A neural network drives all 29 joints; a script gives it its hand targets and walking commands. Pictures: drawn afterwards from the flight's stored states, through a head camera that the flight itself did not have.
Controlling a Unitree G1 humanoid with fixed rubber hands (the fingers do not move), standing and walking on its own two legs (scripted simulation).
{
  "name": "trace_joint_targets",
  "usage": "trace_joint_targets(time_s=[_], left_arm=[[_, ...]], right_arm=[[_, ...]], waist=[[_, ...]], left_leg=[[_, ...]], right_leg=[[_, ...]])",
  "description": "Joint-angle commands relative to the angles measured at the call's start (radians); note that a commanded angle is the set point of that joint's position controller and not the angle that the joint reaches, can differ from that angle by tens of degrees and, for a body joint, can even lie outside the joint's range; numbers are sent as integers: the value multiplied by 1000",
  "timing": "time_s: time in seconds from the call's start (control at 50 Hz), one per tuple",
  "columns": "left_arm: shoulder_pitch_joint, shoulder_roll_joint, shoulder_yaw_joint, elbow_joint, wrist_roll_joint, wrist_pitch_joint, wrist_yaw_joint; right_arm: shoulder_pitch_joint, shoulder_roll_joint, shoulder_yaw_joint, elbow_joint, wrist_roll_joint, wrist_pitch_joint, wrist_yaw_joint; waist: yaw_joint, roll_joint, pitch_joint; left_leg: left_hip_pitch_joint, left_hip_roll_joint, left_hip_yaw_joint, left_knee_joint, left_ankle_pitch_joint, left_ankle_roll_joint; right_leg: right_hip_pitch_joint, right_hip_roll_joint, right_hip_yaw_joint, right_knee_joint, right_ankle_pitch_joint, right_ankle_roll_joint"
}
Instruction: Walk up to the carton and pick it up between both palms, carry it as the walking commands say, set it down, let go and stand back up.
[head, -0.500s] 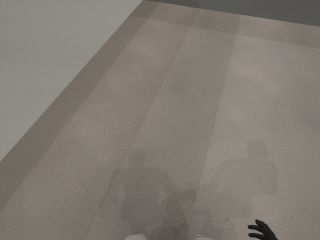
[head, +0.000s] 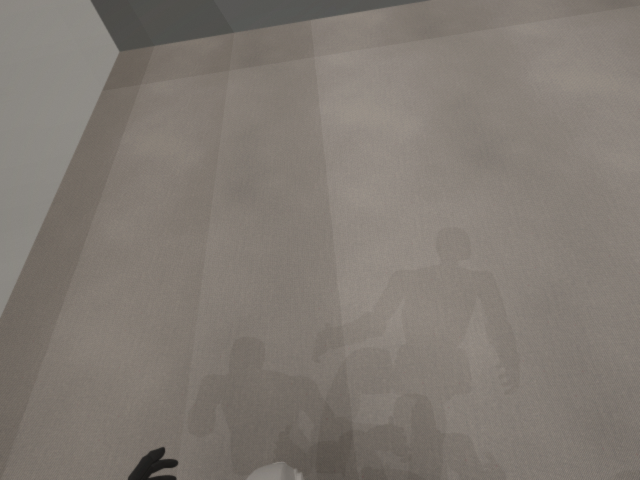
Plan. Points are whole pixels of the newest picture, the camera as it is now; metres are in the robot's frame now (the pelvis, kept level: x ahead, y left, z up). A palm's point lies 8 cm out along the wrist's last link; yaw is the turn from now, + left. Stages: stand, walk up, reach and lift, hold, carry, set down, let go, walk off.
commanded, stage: walk up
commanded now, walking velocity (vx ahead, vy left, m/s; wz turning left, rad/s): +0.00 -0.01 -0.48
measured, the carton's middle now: out of the picture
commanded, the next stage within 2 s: none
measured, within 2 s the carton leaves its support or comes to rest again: neither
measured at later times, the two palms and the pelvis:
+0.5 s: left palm out of the picture +0.00 +0.28 -0.14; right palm out of the picture +0.07 -0.26 -0.10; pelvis -0.03 +0.02 +0.00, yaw -10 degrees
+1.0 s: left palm out of the picture +0.12 +0.21 -0.09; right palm out of the picture -0.14 -0.28 -0.14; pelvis -0.09 +0.00 +0.00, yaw -25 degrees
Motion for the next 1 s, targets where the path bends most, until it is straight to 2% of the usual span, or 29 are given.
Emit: trace_joint_targets(time_s=[0.0, 0.08, 0.14, 0.16, 0.2, 0.22, 0.26, 0.3, 0.34, 0.36, 0.38, 0.4, 0.42, 0.5, 0.56, 0.6, 0.62, 0.66, 0.72, 0.74, 0.76, 0.78, 0.82, 0.86, 0.88, 0.9, 0.94, 0.96, 0.98], left_arm=[[82, 186, 48, -54, 0, -12, 30], [133, 190, 51, -58, -1, -10, 28], [187, 221, 66, -34, -1, -21, 18], [189, 202, 59, -49, -4, -16, 29], [192, 176, 77, 2, 36, 0, 26], [211, 190, 81, 11, 24, 1, 32], [222, 211, 95, 47, 25, 9, 31], [205, 178, 78, 49, 4, 0, 15], [132, 160, 64, 53, 0, 4, 9], [110, 159, 66, 34, -15, 7, 6], [124, 96, 44, 40, -16, 8, 15], [151, 66, 54, 16, -18, 0, 22], [141, 81, 69, 27, 0, 13, 21], [157, 90, 54, 56, 12, 40, -14], [95, 73, 41, 16, 10, 41, -25], [86, 73, 33, 20, -4, 42, -29], [100, 48, 19, 7, -3, 38, -33], [55, 57, 16, 0, -6, 45, -32], [179, 104, 21, 25, -10, 28, -22], [209, 188, 47, 17, -5, 22, -24], [239, 282, 66, 13, 14, 8, -17], [244, 273, 66, 26, 30, 2, 8], [178, 211, 47, 9, 15, 7, 16], [40, 184, 41, -30, 15, 8, 26], [98, 190, 39, -22, 7, 4, 24], [88, 201, 37, -17, 17, -3, 20], [70, 187, 34, -32, 15, 6, 17], [94, 204, 40, -25, 23, 11, 19], [88, 197, 41, -32, 22, 13, 17]], right_arm=[[-17, -84, -5, -65, 15, -13, 15], [-82, -80, -2, -75, 8, -4, 9], [-61, -66, 5, -82, 20, 5, 4], [-92, -74, 1, -88, 9, -5, -1], [-104, -13, -6, -122, 15, -15, -8], [-118, -14, -5, -122, 20, -17, -14], [-108, -9, -10, -122, 34, -20, -12], [-3, -15, -30, -85, 27, -25, -34], [43, -6, -32, -49, 33, -28, -47], [54, -4, -32, -49, 43, -33, -47], [63, -87, -67, -44, 23, -34, -44], [0, -146, -61, -68, 11, -28, -46], [-28, -115, -48, -86, 20, -23, -46], [-99, -18, -11, -78, 12, -31, -44], [-57, -36, -27, -71, 6, -52, -31], [-31, -54, -30, -79, 8, -44, -28], [-11, -44, -45, -87, -1, -36, -27], [55, -91, -51, -67, -2, -32, -28], [-34, -85, -47, -94, 28, -28, -8], [-33, -28, -32, -103, 42, -28, -1], [-24, 28, -14, -139, 31, -26, -5], [-137, 9, -31, -168, 29, -3, -26], [-76, 16, -38, -131, 29, -12, -24], [-44, -3, -42, -133, 48, -15, -19], [-53, -20, -47, -123, 39, -12, -13], [-26, -11, -36, -112, 47, -11, -13], [-57, -35, -50, -111, 35, -15, -11], [-40, -24, -40, -111, 42, -8, -13], [-28, -6, -41, -102, 44, -12, -22]], waist=[[63, -305, -236], [80, -225, -223], [71, -359, -187], [91, -248, -237], [115, -246, -267], [115, -210, -256], [130, -269, -280], [62, -268, -244], [6, -171, -252], [-11, -189, -290], [-20, 36, -299], [-6, 286, -263], [31, 135, -233], [66, 44, -132], [48, 165, -120], [39, 177, -117], [33, 147, -130], [5, 185, -146], [85, 86, -178], [106, -102, -183], [127, -420, -174], [177, -306, -184], [118, -230, -157], [66, -293, -162], [85, -239, -172], [73, -345, -183], [82, -241, -168], [88, -245, -189], [78, -291, -166]], left_leg=[[-139, 25, -68, 139, 51, -8], [-100, 0, -96, 0, 46, -1], [-112, -33, -100, -23, 36, 11], [-161, -25, -121, -46, 39, 10], [-137, -41, -113, -131, -5, 7], [-139, -54, -121, -171, -19, 17], [-47, -78, -119, -202, -7, -2], [67, -101, -84, -328, 28, 24], [271, -127, -33, -528, 178, 36], [364, -87, -52, -639, 276, 50], [470, 72, -241, -716, 300, 111], [454, 352, -432, -790, 503, 207], [299, 363, -322, -777, 459, 245], [189, 207, -114, -763, 302, 210], [222, 215, -85, -711, 534, 224], [190, 189, -27, -688, 426, 199], [210, 178, -7, -674, 515, 193], [274, 243, -55, -646, 556, 208], [124, 222, -29, -510, 492, 124], [7, 105, 57, -325, 306, 58], [-185, -43, 77, -96, -65, -6], [-148, -5, -48, 58, -145, 6], [-150, 27, -69, 108, -66, 4], [-141, 27, -42, 58, -9, 11], [-140, 6, -49, 56, 27, 5], [-101, 1, -31, 34, 10, 0], [-85, -21, -48, -48, 15, 9], [-51, -34, -47, -85, 8, 9], [-13, -26, -57, -102, 16, 10]], right_leg=[[264, -254, 215, -202, 807, -113], [244, -245, 310, -255, 634, -108], [258, -253, 375, -268, 807, -115], [334, -265, 382, -241, 803, -123], [328, -300, 373, -258, 668, -117], [329, -324, 450, -258, 674, -118], [305, -278, 430, -286, 623, -72], [186, -253, 417, -255, 702, -123], [57, -168, 327, -180, 605, -60], [9, -116, 268, -129, 520, -12], [-165, -30, 232, -16, 338, 29], [-315, 90, 86, 259, -217, 71], [-270, 11, 68, 461, -266, 79], [-260, -28, 72, 543, -84, 105], [-206, -60, 36, 398, -114, 111], [-131, -60, -3, 289, -107, 117], [-101, -49, -7, 219, -95, 113], [-117, -40, -52, 164, -160, 114], [133, -65, -37, -174, 63, 68], [218, -209, 154, -318, 163, 21], [251, -415, 456, -342, 509, -78], [190, -448, 463, -320, 622, -194], [157, -349, 308, -292, 509, -148], [166, -273, 223, -264, 572, -136], [164, -265, 219, -217, 690, -134], [197, -261, 202, -209, 746, -139], [161, -268, 279, -250, 564, -143], [170, -282, 361, -278, 428, -138], [104, -272, 319, -310, 375, -136]])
